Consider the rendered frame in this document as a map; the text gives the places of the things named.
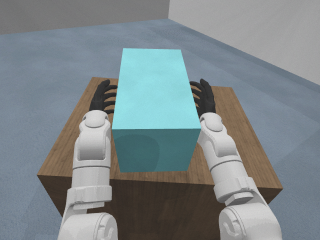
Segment robot right upper arm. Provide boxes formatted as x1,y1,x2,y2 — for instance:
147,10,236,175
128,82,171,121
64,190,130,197
219,202,283,240

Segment carton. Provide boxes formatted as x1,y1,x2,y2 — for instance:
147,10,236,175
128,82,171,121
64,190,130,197
112,48,202,173

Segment robot left upper arm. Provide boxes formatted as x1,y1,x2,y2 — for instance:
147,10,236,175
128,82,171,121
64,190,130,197
58,212,118,240

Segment robot right forearm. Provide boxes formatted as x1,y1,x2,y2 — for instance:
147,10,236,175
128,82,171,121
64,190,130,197
197,112,283,239

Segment robot left forearm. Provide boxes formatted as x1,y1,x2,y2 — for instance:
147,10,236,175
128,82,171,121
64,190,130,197
57,110,112,240

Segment robot right hand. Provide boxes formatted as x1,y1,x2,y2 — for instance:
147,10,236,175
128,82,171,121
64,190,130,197
189,78,216,119

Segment pedestal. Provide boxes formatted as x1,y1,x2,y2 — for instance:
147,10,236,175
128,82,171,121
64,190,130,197
37,77,283,240

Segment robot left hand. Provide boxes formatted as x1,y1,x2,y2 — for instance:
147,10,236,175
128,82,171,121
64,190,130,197
89,79,118,115

